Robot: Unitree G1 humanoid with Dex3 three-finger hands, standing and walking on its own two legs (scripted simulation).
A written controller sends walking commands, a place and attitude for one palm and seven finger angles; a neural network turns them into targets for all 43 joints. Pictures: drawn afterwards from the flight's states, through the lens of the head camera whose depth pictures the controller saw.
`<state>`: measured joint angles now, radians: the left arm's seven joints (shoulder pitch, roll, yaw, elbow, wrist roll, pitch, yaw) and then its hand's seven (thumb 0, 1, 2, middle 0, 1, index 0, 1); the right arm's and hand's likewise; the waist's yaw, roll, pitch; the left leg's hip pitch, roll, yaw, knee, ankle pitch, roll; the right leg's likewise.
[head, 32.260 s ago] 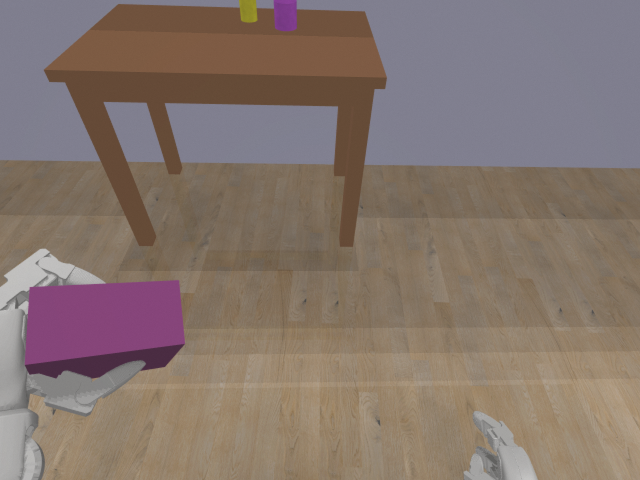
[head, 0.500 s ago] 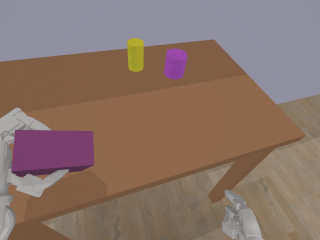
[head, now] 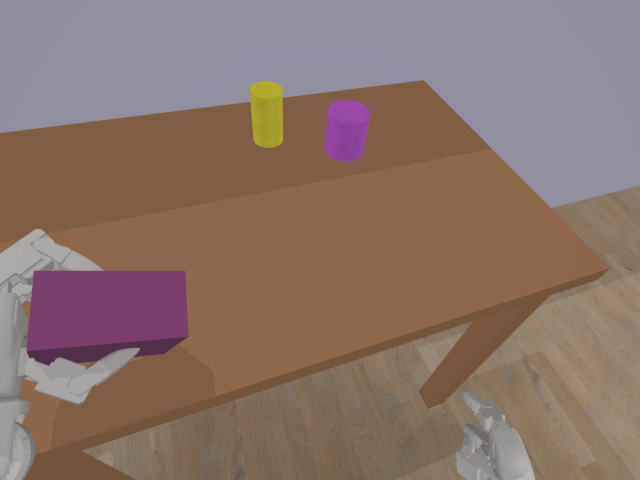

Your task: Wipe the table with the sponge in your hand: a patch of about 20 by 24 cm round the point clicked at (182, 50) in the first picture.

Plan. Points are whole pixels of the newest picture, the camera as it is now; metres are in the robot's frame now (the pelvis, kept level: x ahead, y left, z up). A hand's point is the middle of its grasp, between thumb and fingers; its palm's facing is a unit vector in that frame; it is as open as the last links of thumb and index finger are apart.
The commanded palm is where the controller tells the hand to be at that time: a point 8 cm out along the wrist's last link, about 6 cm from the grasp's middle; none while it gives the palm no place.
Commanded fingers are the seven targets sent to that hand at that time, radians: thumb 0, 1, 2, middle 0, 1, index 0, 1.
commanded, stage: turn the palm down, sponge in hand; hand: left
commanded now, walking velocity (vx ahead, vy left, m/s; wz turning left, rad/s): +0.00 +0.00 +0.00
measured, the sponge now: (131, 317) +0.23 +0.21 +0.13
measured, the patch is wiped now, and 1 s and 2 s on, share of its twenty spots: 0.00 0.00 0.00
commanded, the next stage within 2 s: none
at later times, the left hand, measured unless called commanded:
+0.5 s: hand (41, 343) +0.18 +0.25 +0.17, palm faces +0.48 -0.63 -0.61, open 9.9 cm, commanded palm +0.15 +0.27 +0.19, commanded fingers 0.00 0.10 1.30 -1.20 -1.60 -1.20 -1.60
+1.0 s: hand (79, 336) +0.20 +0.23 +0.16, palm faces +0.27 -0.41 -0.87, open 9.9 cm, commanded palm +0.17 +0.24 +0.21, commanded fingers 0.00 0.10 1.30 -1.20 -1.60 -1.20 -1.60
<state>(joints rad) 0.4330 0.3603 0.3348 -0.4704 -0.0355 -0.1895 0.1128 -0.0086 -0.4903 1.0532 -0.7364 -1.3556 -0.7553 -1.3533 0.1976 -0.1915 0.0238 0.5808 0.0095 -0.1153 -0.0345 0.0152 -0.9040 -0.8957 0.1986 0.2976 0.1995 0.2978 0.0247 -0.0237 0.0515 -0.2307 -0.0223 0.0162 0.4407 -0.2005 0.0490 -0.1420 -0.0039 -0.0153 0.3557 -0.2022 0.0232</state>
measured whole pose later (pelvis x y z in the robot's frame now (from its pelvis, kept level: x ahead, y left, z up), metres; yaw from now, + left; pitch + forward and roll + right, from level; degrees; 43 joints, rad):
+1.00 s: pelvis -0.01 -0.07 -0.03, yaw +2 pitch -1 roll +0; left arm 0.32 0.67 0.34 -0.39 0.26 0.18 -0.05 -0.01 -0.49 1.05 -0.74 -1.35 -0.76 -1.35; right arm 0.21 -0.31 0.00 0.58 0.04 -0.02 -0.11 0.02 -0.91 -0.90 0.20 0.30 0.20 0.30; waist 0.09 0.10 -0.04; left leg -0.36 0.03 -0.04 0.69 -0.31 -0.03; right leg -0.30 0.05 -0.07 0.69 -0.37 -0.07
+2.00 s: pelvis -0.03 -0.03 -0.01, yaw +1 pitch -5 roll +0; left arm 0.05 0.63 0.00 -0.34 0.81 0.42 -0.13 0.00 -0.49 1.05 -0.74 -1.35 -0.76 -1.35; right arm -0.02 -0.26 0.09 0.65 0.05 0.03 -0.06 0.02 -0.90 -0.90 0.20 0.30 0.19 0.29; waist 0.16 0.12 0.01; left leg -0.21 -0.02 0.00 0.45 -0.16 0.01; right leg -0.17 0.01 -0.03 0.49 -0.24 -0.03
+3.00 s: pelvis -0.02 -0.04 +0.00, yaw +1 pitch -4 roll +0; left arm 0.04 0.57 -0.05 -0.27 0.86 0.41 -0.10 0.00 -0.49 1.05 -0.74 -1.35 -0.76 -1.34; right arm 0.00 -0.27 0.06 0.66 0.04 0.01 -0.06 0.02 -0.91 -0.90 0.20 0.30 0.19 0.30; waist 0.15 0.11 0.01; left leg -0.19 -0.01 0.00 0.43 -0.17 0.01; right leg -0.15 0.01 -0.02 0.46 -0.24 -0.03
